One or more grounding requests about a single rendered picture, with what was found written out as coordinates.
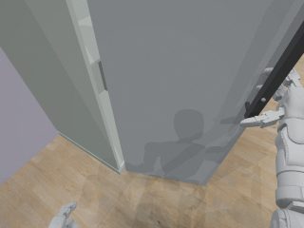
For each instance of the robot right upper arm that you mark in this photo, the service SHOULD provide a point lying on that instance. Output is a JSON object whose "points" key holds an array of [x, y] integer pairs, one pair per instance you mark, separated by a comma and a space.
{"points": [[285, 218]]}

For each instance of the right robot hand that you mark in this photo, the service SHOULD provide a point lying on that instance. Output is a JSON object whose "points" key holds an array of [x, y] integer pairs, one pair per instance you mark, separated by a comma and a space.
{"points": [[291, 99]]}

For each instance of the handle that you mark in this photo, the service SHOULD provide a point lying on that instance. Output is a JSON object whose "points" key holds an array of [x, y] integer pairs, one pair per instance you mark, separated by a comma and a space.
{"points": [[283, 67]]}

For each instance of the robot right forearm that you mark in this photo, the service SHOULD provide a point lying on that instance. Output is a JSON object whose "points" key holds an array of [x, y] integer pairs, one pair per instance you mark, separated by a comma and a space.
{"points": [[289, 165]]}

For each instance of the fridge door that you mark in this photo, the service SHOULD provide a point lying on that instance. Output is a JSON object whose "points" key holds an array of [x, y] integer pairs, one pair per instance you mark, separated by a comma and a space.
{"points": [[179, 72]]}

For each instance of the left robot hand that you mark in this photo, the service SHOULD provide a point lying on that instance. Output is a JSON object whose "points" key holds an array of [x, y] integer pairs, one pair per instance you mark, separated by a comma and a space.
{"points": [[60, 221]]}

